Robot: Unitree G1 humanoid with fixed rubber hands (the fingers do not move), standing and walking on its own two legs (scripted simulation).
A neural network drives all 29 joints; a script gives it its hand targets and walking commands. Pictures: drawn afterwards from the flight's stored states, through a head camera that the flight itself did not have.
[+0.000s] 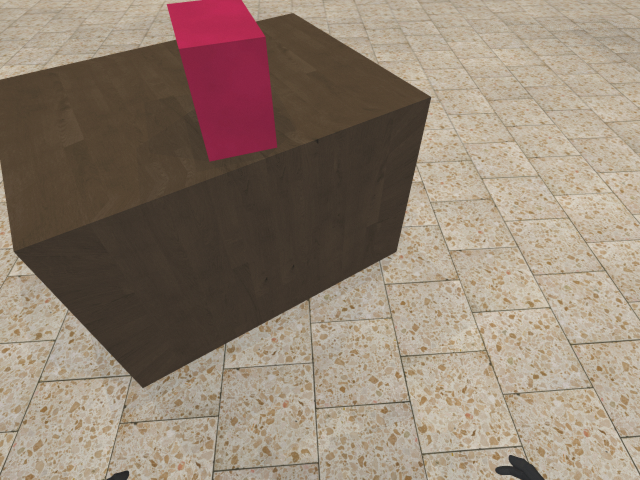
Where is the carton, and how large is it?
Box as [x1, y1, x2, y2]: [167, 0, 276, 161]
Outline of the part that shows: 167,4 209,161 276,147 265,37 242,1 199,0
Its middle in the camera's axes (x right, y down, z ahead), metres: -0.23 -0.38 +0.91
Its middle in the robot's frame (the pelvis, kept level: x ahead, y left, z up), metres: +0.95 +0.21 +0.04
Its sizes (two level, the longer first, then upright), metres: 0.255 0.165 0.256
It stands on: a pedestal, 0.69 m high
